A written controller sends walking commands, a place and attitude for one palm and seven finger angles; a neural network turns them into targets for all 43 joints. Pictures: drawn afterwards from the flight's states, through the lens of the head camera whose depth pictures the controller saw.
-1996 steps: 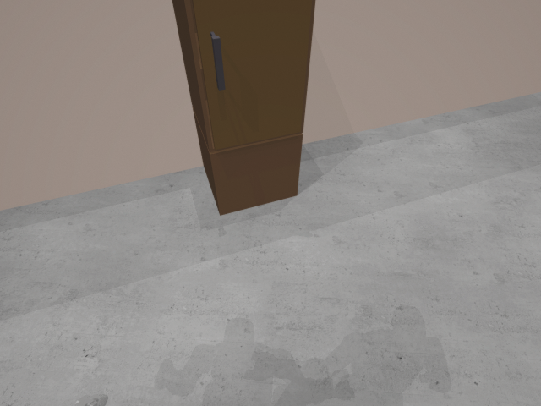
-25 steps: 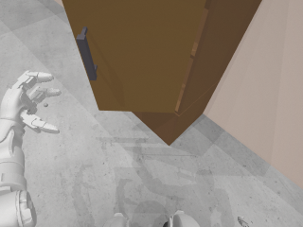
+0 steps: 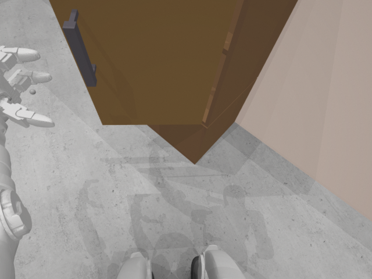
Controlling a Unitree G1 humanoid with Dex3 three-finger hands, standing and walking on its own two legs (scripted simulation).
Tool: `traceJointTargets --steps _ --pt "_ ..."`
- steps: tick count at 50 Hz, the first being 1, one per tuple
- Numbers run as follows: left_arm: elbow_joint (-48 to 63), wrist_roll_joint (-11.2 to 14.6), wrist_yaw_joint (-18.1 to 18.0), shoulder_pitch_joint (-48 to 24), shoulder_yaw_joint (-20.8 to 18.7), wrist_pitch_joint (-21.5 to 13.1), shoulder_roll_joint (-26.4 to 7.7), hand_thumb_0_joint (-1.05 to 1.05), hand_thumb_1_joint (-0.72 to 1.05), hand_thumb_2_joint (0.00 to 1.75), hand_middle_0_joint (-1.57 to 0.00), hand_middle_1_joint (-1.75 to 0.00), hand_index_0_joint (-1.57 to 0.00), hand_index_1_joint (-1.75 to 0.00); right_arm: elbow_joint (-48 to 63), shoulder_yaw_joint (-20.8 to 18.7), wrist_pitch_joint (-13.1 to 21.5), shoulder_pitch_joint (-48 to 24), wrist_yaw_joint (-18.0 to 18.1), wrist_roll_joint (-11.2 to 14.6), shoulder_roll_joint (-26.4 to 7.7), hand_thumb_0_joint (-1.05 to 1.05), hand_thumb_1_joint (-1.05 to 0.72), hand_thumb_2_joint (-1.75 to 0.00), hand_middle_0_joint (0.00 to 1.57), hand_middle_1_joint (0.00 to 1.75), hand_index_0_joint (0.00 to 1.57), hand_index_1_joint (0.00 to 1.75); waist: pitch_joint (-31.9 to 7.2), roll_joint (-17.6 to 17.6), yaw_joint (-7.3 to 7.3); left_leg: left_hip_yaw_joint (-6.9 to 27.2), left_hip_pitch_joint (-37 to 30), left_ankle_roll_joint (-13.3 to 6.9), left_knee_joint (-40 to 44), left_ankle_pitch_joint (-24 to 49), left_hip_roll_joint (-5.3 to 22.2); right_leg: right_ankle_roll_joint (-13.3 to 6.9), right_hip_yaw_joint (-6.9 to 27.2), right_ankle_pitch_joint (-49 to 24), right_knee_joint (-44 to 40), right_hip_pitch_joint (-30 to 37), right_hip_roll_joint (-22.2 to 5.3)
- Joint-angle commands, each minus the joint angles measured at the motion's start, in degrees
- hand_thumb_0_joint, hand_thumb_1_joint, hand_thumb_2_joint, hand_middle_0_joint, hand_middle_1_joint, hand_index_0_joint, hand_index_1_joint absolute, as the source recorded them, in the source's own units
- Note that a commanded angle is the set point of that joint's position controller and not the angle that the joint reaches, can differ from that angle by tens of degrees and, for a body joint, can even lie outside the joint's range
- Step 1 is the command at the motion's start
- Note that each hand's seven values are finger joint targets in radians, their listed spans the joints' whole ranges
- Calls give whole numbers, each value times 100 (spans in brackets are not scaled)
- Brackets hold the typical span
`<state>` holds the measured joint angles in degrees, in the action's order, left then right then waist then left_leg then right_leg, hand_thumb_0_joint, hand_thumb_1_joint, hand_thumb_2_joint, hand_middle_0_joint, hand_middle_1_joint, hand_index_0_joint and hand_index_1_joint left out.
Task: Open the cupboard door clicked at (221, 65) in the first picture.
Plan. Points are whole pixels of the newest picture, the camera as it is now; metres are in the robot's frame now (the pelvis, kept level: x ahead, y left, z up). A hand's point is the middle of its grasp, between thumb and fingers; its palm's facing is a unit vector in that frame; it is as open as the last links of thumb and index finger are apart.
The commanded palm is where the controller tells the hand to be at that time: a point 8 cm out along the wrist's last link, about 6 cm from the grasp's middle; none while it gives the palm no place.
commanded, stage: move the hooked fingers beside the handle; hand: left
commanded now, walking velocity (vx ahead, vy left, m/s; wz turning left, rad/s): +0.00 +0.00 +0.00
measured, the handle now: (83, 51) +0.60 +0.21 +0.07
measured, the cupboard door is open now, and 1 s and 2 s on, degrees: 45 45 45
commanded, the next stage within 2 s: slide the fingers in behind the handle in 1.22 s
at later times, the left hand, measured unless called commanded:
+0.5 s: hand (45, 59) +0.55 +0.27 +0.09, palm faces -0.01 -1.00 -0.02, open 14.0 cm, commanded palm +0.53 +0.31 +0.08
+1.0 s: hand (42, 66) +0.54 +0.28 +0.08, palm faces +0.00 -1.00 -0.03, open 14.0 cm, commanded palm +0.53 +0.31 +0.08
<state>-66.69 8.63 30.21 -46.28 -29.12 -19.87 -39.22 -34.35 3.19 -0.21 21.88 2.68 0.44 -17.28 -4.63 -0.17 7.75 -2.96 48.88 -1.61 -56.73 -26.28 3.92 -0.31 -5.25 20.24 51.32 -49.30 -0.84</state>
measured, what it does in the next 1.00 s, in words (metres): stands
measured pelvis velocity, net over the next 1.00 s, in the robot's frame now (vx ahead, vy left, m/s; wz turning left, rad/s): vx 0.02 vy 0.01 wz -0.02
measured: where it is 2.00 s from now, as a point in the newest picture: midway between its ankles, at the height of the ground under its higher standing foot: outside the picture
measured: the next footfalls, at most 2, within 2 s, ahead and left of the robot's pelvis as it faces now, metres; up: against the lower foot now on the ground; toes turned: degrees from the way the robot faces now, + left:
none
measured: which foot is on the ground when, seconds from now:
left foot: down 0.00-1.00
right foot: down 0.00-1.00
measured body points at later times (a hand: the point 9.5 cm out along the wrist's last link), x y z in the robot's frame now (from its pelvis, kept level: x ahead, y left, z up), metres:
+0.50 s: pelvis +0.01 +0.01 -0.01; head +0.17 +0.04 +0.41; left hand +0.54 +0.33 +0.10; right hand -0.03 -0.26 -0.10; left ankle +0.00 +0.10 -0.68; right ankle +0.04 -0.12 -0.68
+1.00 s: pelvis +0.02 +0.01 -0.01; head +0.18 +0.05 +0.41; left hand +0.53 +0.34 +0.09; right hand +0.01 -0.27 -0.10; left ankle +0.01 +0.10 -0.68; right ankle +0.04 -0.12 -0.68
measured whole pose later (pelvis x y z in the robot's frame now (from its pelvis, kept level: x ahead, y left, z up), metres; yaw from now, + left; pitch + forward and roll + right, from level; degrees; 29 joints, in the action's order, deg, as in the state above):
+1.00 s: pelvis +0.02 +0.01 -0.01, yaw -1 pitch +24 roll -5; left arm -71.1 4.3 28.3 -56.3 -30.0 -17.1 -46.6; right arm -32.3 4.2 -6.2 23.7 1.0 -0.8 -17.1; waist -4.4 0.7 11.8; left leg -1.8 54.7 -1.9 -58.9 -28.5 5.1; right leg 0.2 -6.0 21.0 50.8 -53.8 0.5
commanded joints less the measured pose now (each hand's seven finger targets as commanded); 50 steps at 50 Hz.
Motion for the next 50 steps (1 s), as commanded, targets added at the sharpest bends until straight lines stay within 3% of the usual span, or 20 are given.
traceJointTargets --steps 1,5,8,11,13,15,17,21,23,27,29,30,36,37,38,41,44,46,48,50 --pt "944 65 -8 -2617 -317 -263 -2119 0 -50 30 -30 -120 -30 -120 307 -377 17 887 123 -20 -1121 0 -90 -90 20 30 20 30 -2439 817 86 483 -1301 -3 713 1961 -194 -89 374 -1244 -419 1220 295" --pt "938 -44 -35 -2849 -235 -257 -2150 0 -50 30 -30 -120 -30 -120 297 -361 -78 1009 87 -51 -1112 0 -90 -90 20 30 20 30 -2630 1191 150 535 -1608 37 640 2281 -159 -103 320 -1301 -361 957 328" --pt "712 -89 -85 -3138 -166 -184 -2151 0 -50 30 -30 -120 -30 -120 254 -337 -137 1073 85 -66 -1140 0 -90 -90 20 30 20 30 -2446 1131 276 593 -1484 39 614 2135 -139 -89 290 -1118 -386 750 328" --pt "627 -172 -119 -3371 -185 -138 -2288 0 -50 30 -30 -120 -30 -120 240 -321 -191 1183 83 -85 -1160 0 -90 -90 20 30 20 30 -2694 1234 339 604 -1570 36 533 2288 -131 -85 296 -1218 -353 708 345" --pt "475 -228 -164 -3375 -257 -72 -2420 0 -50 30 -30 -120 -30 -120 256 -304 -232 1232 77 -95 -1170 0 -90 -90 20 30 20 30 -2619 1030 376 587 -1350 4 503 2220 -132 -65 299 -1240 -360 800 347" --pt "485 -301 -169 -3437 -303 -73 -2591 0 -50 30 -30 -120 -30 -120 273 -280 -282 1296 68 -113 -1180 0 -90 -90 20 30 20 30 -2756 1228 354 604 -1477 29 480 2440 -120 -86 280 -1353 -311 756 367" --pt "484 -402 -234 -3763 -212 -45 -2615 0 -50 30 -30 -120 -30 -120 244 -260 -319 1335 53 -126 -1177 0 -90 -90 20 30 20 30 -2637 1433 438 665 -1524 53 466 2411 -100 -89 240 -1198 -305 504 364" --pt "384 -446 -276 -4081 -222 -24 -2715 0 -50 30 -30 -120 -30 -120 213 -238 -369 1466 50 -156 -1211 0 -90 -90 20 30 20 30 -2827 1448 579 734 -1667 70 367 2678 -63 -79 211 -1317 -275 374 380" --pt "405 -482 -271 -3688 -343 2 -2772 0 -50 30 -30 -120 -30 -120 252 -256 -411 1544 12 -180 -1199 0 -90 -90 20 30 20 30 -3071 1524 450 729 -1789 91 349 3026 -55 -94 192 -1519 -231 493 394" --pt "328 -450 -213 -3339 -226 116 -2498 0 -50 30 -30 -120 -30 -120 324 -276 -530 1565 -61 -166 -1166 0 -90 -90 20 30 20 30 -2879 1340 453 666 -1661 65 337 3084 -40 -68 180 -1644 -257 500 426" --pt "555 -393 -239 -3421 -434 68 -2728 0 -50 30 -30 -120 -30 -120 359 -288 -552 1595 -49 -174 -1187 0 -90 -90 20 30 20 30 -2942 1325 418 661 -1633 48 351 3092 -51 -95 179 -1726 -232 634 438" --pt "832 -418 -269 -3486 -640 9 -3015 0 -50 30 -30 -120 -30 -120 366 -319 -560 1603 -53 -185 -1206 0 -90 -90 20 30 20 30 -3259 1449 344 681 -1788 76 350 3247 -38 -82 196 -1805 -214 750 437" --pt "1078 -346 -325 -3159 -619 -111 -2762 0 -50 30 -30 -120 -30 -120 329 -370 -589 1585 -125 -183 -1145 0 -90 -90 20 30 20 30 -3212 1653 300 658 -2125 108 331 3677 -17 -89 189 -1983 -282 723 472" --pt "893 -335 -318 -3010 -615 -58 -2722 0 -50 30 -30 -120 -30 -120 333 -365 -591 1561 -130 -172 -1138 0 -90 -90 20 30 20 30 -3042 1457 300 609 -1902 68 343 3465 -38 -80 204 -1984 -313 836 477" --pt "908 -328 -303 -3122 -532 -36 -2668 0 -50 30 -30 -120 -30 -120 323 -352 -598 1545 -128 -160 -1135 0 -90 -90 20 30 20 30 -2941 1391 364 588 -1783 42 369 3285 -51 -66 214 -1975 -331 877 473" --pt "749 -315 -242 -2989 -518 3 -2682 0 -50 30 -30 -120 -30 -120 332 -343 -596 1513 -94 -140 -1137 0 -90 -90 20 30 20 30 -2825 1291 340 549 -1628 17 377 3179 -83 -71 236 -2036 -341 986 469" --pt "781 -282 -202 -3305 -221 -48 -2377 0 -50 30 -30 -120 -30 -120 312 -315 -602 1482 -63 -121 -1110 0 -90 -90 20 30 20 30 -2593 1420 485 573 -1727 19 373 3107 -84 -90 213 -1884 -352 683 473" --pt "778 -275 -191 -3299 -330 -90 -2506 0 -50 30 -30 -120 -30 -120 268 -334 -585 1484 -59 -142 -1131 0 -90 -90 20 30 20 30 -2853 1554 440 607 -1891 61 322 3234 -70 -86 218 -1872 -319 662 465" --pt "797 -232 -177 -3376 -174 -106 -2299 0 -50 30 -30 -120 -30 -120 253 -330 -578 1456 -61 -143 -1120 0 -90 -90 20 30 20 30 -2791 1368 510 617 -1848 45 323 3143 -67 -66 215 -1848 -334 651 459" --pt "856 -227 -169 -3398 -94 -135 -2183 0 -50 30 -30 -120 -30 -120 235 -335 -587 1443 -62 -140 -1114 0 -90 -90 20 30 20 30 -2922 1718 464 690 -2203 130 291 3536 -42 -94 171 -1803 -288 383 451"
